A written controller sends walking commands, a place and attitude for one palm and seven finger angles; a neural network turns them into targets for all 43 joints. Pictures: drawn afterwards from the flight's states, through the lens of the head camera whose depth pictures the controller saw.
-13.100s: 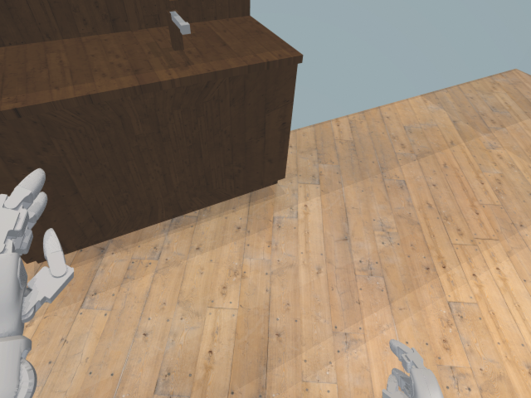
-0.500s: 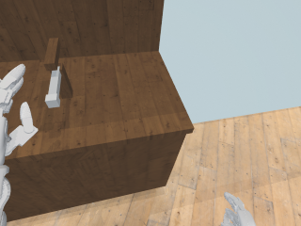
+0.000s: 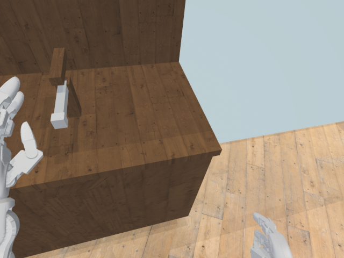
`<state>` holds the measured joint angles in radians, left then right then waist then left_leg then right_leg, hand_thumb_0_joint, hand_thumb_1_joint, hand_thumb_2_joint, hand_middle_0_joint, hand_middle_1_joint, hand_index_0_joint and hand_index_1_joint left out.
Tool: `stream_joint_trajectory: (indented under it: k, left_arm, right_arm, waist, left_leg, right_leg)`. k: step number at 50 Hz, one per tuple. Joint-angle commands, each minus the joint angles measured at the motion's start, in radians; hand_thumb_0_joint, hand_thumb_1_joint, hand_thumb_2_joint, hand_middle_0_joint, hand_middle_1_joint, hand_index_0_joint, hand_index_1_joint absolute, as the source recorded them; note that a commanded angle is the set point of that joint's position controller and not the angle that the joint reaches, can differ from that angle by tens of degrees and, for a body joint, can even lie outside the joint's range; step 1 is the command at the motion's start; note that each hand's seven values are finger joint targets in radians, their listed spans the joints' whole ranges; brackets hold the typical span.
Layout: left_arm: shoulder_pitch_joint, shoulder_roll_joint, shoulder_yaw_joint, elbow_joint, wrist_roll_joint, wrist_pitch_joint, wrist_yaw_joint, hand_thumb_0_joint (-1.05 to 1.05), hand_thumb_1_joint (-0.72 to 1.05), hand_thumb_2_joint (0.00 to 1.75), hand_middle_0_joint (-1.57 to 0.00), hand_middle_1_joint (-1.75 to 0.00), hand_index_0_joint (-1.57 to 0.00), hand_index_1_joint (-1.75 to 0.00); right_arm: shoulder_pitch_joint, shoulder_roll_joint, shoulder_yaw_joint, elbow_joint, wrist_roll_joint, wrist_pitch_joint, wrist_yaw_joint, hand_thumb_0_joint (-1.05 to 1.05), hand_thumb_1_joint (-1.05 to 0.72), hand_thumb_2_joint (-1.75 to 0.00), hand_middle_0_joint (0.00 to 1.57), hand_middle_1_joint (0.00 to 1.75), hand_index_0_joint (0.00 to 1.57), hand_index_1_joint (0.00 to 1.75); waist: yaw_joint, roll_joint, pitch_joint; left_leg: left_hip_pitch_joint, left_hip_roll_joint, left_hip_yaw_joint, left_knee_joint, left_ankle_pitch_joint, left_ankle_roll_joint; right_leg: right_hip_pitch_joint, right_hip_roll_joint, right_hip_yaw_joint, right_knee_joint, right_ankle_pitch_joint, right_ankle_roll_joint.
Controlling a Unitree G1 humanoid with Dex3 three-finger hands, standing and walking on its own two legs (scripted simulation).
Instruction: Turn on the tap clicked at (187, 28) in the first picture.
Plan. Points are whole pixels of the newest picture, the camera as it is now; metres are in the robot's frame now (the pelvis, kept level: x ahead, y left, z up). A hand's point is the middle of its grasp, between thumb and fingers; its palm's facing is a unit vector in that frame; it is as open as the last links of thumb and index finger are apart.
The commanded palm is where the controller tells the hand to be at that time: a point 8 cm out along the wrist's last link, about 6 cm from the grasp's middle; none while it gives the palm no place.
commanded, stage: look again from close up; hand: left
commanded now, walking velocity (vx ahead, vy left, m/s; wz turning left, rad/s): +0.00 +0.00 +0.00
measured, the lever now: (59, 120) +0.36 +0.32 +0.09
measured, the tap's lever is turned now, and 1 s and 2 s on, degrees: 0 0 0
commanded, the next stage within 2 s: turn the palm inward beside the body in 0.40 s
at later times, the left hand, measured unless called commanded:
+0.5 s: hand (32, 161) +0.21 +0.26 +0.17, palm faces +0.41 -0.85 -0.33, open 7.4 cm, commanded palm +0.15 +0.29 +0.18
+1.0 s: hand (30, 182) +0.18 +0.25 +0.17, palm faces +0.61 -0.74 -0.27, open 7.4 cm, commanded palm +0.13 +0.28 +0.17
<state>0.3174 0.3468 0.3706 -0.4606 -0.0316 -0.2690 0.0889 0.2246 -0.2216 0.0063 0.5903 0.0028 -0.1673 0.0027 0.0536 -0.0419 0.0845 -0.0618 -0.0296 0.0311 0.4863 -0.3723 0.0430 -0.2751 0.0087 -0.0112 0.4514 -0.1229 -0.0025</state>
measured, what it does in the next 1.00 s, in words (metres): shifts its weight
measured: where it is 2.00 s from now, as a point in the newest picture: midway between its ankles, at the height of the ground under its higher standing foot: outside the picture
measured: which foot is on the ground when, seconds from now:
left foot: down 0.00-1.00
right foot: down 0.00-1.00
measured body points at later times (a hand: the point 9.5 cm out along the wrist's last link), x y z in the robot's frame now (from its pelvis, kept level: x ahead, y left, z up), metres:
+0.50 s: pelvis -0.01 +0.01 +0.00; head +0.00 +0.04 +0.45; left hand +0.18 +0.30 +0.19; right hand +0.16 -0.21 -0.07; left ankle -0.06 +0.08 -0.73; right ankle +0.08 -0.12 -0.73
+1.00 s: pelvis -0.02 -0.05 -0.02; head -0.01 -0.05 +0.43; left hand +0.14 +0.28 +0.18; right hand +0.21 -0.25 -0.10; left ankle -0.06 +0.08 -0.73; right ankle +0.07 -0.12 -0.73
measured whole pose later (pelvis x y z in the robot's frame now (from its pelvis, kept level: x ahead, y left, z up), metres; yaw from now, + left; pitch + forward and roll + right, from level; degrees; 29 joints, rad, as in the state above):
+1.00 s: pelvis -0.02 -0.05 -0.02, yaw +6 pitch +1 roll +0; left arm 0.25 0.35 0.38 -0.31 -0.10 -0.20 0.14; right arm 0.17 -0.25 0.01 0.65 -0.01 -0.13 -0.02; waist 0.07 0.00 -0.03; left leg -0.30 -0.03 -0.09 0.71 -0.43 -0.01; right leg -0.47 0.02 -0.08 0.67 -0.23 -0.06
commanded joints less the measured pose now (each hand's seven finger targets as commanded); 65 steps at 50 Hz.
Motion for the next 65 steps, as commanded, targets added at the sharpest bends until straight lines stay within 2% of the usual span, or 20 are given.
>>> stream_joint_trajectory:
  k: [1,15,24,25,26,27,28,29,31,34,35,38,40,42,45,46,51,54,60,65]
  left_arm:
    - [-0.025,0.133,0.052,-0.106,-0.004,-0.035,0.012,0.00,0.90,0.90,-0.20,-0.30,-0.20,-0.30]
    - [-0.078,0.191,0.090,-0.279,0.004,-0.039,0.017,0.00,0.90,0.90,-0.20,-0.30,-0.20,-0.30]
    - [-0.064,0.140,0.049,-0.140,0.007,-0.025,0.015,0.00,0.90,0.90,-0.20,-0.30,-0.20,-0.30]
    - [-0.922,0.890,0.217,-0.471,0.004,-0.151,0.033,0.00,0.90,0.90,-0.20,-0.30,-0.20,-0.30]
    - [-0.624,0.431,0.290,0.166,0.101,0.037,-0.016,0.00,0.90,0.90,-0.20,-0.30,-0.20,-0.30]
    - [-0.443,0.287,0.109,0.203,0.003,0.062,-0.041,0.00,0.90,0.90,-0.20,-0.30,-0.20,-0.30]
    - [-0.369,0.272,0.151,0.062,-0.060,0.079,-0.053,0.00,0.90,0.90,-0.20,-0.30,-0.20,-0.30]
    - [-0.357,0.124,0.052,-0.007,-0.127,0.110,-0.093,0.00,0.90,0.90,-0.20,-0.30,-0.20,-0.30]
    - [-0.222,0.102,0.045,0.031,-0.185,0.161,-0.139,0.00,0.90,0.90,-0.20,-0.30,-0.20,-0.30]
    - [-0.096,0.132,0.018,0.001,-0.092,0.183,-0.109,0.00,0.90,0.90,-0.20,-0.30,-0.20,-0.30]
    - [-0.076,0.173,0.057,-0.008,-0.071,0.179,-0.081,0.00,0.90,0.90,-0.20,-0.30,-0.20,-0.30]
    - [-0.165,0.228,0.128,-0.120,-0.075,0.094,-0.006,0.00,0.90,0.90,-0.20,-0.30,-0.20,-0.30]
    - [-0.267,0.319,0.212,-0.212,-0.091,0.022,0.043,0.00,0.90,0.90,-0.20,-0.30,-0.20,-0.30]
    - [-0.263,0.242,0.151,-0.168,-0.084,-0.041,0.077,0.00,0.90,0.90,-0.20,-0.30,-0.20,-0.30]
    - [-0.256,0.263,0.134,-0.115,-0.056,-0.056,0.089,0.00,0.90,0.90,-0.20,-0.30,-0.20,-0.30]
    - [-0.253,0.212,0.073,-0.105,-0.052,-0.038,0.078,0.00,0.90,0.90,-0.20,-0.30,-0.20,-0.30]
    - [-0.241,0.222,0.037,0.023,-0.102,0.156,-0.003,0.00,0.90,0.90,-0.20,-0.30,-0.20,-0.30]
    - [-0.205,0.257,0.115,0.000,-0.145,0.220,-0.012,0.00,0.90,0.90,-0.20,-0.30,-0.20,-0.30]
    - [-0.036,0.251,0.210,-0.134,-0.172,0.129,0.042,0.00,0.90,0.90,-0.20,-0.30,-0.20,-0.30]
    - [-0.026,0.178,0.105,-0.157,-0.146,0.095,0.052,0.00,0.90,0.90,-0.20,-0.30,-0.20,-0.30]
  right_arm:
    - [-0.063,-0.112,-0.048,-0.156,0.003,-0.036,-0.006,0.00,-0.90,-0.90,0.20,0.30,0.20,0.30]
    - [-0.096,-0.100,-0.042,-0.195,0.000,-0.023,-0.013,0.00,-0.90,-0.90,0.20,0.30,0.20,0.30]
    - [-0.074,-0.107,-0.047,-0.176,0.005,-0.010,-0.015,0.00,-0.90,-0.90,0.20,0.30,0.20,0.30]
    - [0.096,-0.182,0.213,-0.322,0.068,0.025,-0.084,0.00,-0.90,-0.90,0.20,0.30,0.20,0.30]
    - [-0.084,-0.122,-0.036,-0.110,-0.050,0.014,-0.064,0.00,-0.90,-0.90,0.20,0.30,0.20,0.30]
    - [-0.060,-0.167,-0.044,-0.114,-0.057,-0.004,-0.002,0.00,-0.90,-0.90,0.20,0.30,0.20,0.30]
    - [-0.045,-0.198,-0.077,-0.102,-0.034,0.002,0.011,0.00,-0.90,-0.90,0.20,0.30,0.20,0.30]
    - [-0.068,-0.175,-0.064,-0.112,-0.033,0.000,0.007,0.00,-0.90,-0.90,0.20,0.30,0.20,0.30]
    - [-0.089,-0.184,-0.061,-0.099,-0.021,-0.004,0.019,0.00,-0.90,-0.90,0.20,0.30,0.20,0.30]
    - [-0.143,-0.191,-0.045,-0.126,-0.011,0.020,0.031,0.00,-0.90,-0.90,0.20,0.30,0.20,0.30]
    - [-0.173,-0.188,-0.040,-0.137,0.000,0.029,0.032,0.00,-0.90,-0.90,0.20,0.30,0.20,0.30]
    - [-0.190,-0.172,-0.051,-0.151,-0.021,0.037,0.005,0.00,-0.90,-0.90,0.20,0.30,0.20,0.30]
    - [-0.195,-0.157,-0.046,-0.141,-0.022,0.026,-0.011,0.00,-0.90,-0.90,0.20,0.30,0.20,0.30]
    - [-0.165,-0.126,-0.048,-0.117,-0.030,0.001,-0.019,0.00,-0.90,-0.90,0.20,0.30,0.20,0.30]
    - [-0.140,-0.134,-0.044,-0.079,-0.021,-0.015,-0.025,0.00,-0.90,-0.90,0.20,0.30,0.20,0.30]
    - [-0.148,-0.132,-0.043,-0.088,-0.018,-0.021,-0.028,0.00,-0.90,-0.90,0.20,0.30,0.20,0.30]
    - [-0.173,-0.153,-0.045,-0.086,0.018,-0.008,-0.065,0.00,-0.90,-0.90,0.20,0.30,0.20,0.30]
    - [-0.224,-0.147,-0.057,-0.084,0.029,0.012,-0.080,0.00,-0.90,-0.90,0.20,0.30,0.20,0.30]
    - [-0.226,-0.118,-0.069,-0.080,0.032,0.009,-0.048,0.00,-0.90,-0.90,0.20,0.30,0.20,0.30]
    - [-0.171,-0.128,-0.064,-0.078,0.030,-0.027,-0.047,0.00,-0.90,-0.90,0.20,0.30,0.20,0.30]
  waist:
    - [-0.031,0.063,-0.139]
    - [-0.023,0.138,-0.175]
    - [-0.025,0.088,-0.093]
    - [-0.104,0.433,-0.051]
    - [0.022,0.259,-0.206]
    - [-0.015,0.181,-0.111]
    - [0.013,0.193,-0.292]
    - [0.017,0.255,-0.353]
    - [0.046,0.159,-0.326]
    - [0.016,-0.024,-0.196]
    - [0.015,0.001,-0.148]
    - [0.004,-0.008,-0.231]
    - [0.009,0.069,-0.256]
    - [0.007,0.136,-0.266]
    - [-0.015,0.213,-0.244]
    - [-0.025,0.195,-0.238]
    - [-0.036,0.019,-0.168]
    - [-0.002,-0.091,-0.224]
    - [0.037,0.014,-0.332]
    - [-0.001,0.045,-0.288]
  left_leg:
    - [-0.197,0.075,-0.031,-0.128,0.322,-0.067]
    - [-0.212,0.079,-0.029,-0.146,0.324,-0.070]
    - [-0.273,0.088,-0.047,-0.189,0.221,-0.064]
    - [-0.528,0.132,-0.212,-0.127,0.287,-0.029]
    - [-0.280,0.054,-0.125,-0.091,0.512,-0.153]
    - [-0.323,0.022,-0.127,-0.085,0.721,-0.201]
    - [-0.136,0.048,-0.103,-0.002,0.884,-0.199]
    - [-0.042,0.040,-0.084,0.032,0.939,-0.190]
    - [-0.105,0.039,-0.072,-0.004,0.785,-0.178]
    - [-0.270,0.030,-0.073,-0.019,0.518,-0.094]
    - [-0.293,0.030,-0.072,-0.042,0.406,-0.089]
    - [-0.325,0.012,-0.085,-0.028,0.199,-0.063]
    - [-0.328,0.007,-0.078,-0.019,0.100,-0.052]
    - [-0.339,0.000,-0.066,0.016,0.083,-0.044]
    - [-0.373,-0.008,-0.051,0.059,0.052,-0.029]
    - [-0.389,-0.009,-0.050,0.068,0.047,-0.021]
    - [-0.487,0.004,-0.049,0.117,-0.032,-0.018]
    - [-0.528,0.028,-0.079,0.162,-0.039,-0.044]
    - [-0.489,0.034,-0.067,0.164,0.039,-0.057]
    - [-0.439,0.019,-0.046,0.155,0.125,-0.027]
  right_leg:
    - [0.245,-0.052,0.066,0.003,0.232,-0.035]
    - [0.320,-0.035,0.040,0.021,0.261,-0.025]
    - [0.289,-0.027,0.037,-0.003,0.147,-0.018]
    - [0.304,0.057,0.016,0.197,-0.169,0.047]
    - [0.209,0.021,-0.014,0.127,-0.076,-0.054]
    - [0.110,0.039,-0.078,0.068,0.018,-0.062]
    - [0.096,0.053,-0.065,0.116,0.148,-0.056]
    - [0.078,0.039,-0.045,0.099,0.170,-0.044]
    - [0.102,0.030,-0.063,0.090,0.128,-0.043]
    - [0.065,0.026,-0.080,0.105,0.077,-0.031]
    - [0.045,0.032,-0.074,0.109,0.016,-0.033]
    - [0.034,0.017,-0.054,0.129,-0.094,-0.029]
    - [0.027,0.016,-0.026,0.124,-0.170,-0.025]
    - [0.021,0.003,-0.009,0.116,-0.202,-0.029]
    - [-0.006,-0.010,0.014,0.107,-0.229,-0.031]
    - [-0.006,-0.022,0.012,0.104,-0.235,-0.028]
    - [0.094,-0.104,0.173,-0.043,-0.469,0.002]
    - [0.174,-0.187,0.288,-0.078,-0.460,0.057]
    - [0.195,-0.169,0.239,0.015,-0.266,0.047]
    - [0.081,-0.099,0.114,0.066,-0.213,0.017]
